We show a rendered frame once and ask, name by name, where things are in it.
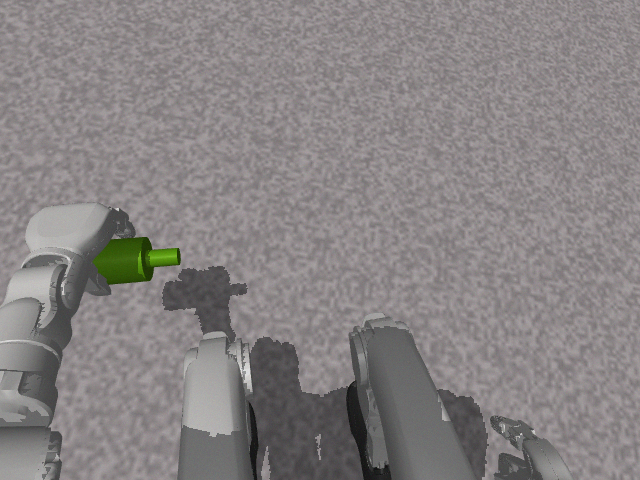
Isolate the right robot foot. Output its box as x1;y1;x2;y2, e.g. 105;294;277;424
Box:
346;380;392;480

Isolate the bottle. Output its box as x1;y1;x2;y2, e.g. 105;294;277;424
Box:
92;237;181;285

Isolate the left robot arm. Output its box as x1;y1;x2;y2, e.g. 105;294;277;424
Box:
0;248;90;480

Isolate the right robot hand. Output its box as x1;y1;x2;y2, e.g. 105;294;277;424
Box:
490;416;574;480

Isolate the left robot hand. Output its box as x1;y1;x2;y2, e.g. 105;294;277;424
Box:
25;203;136;296

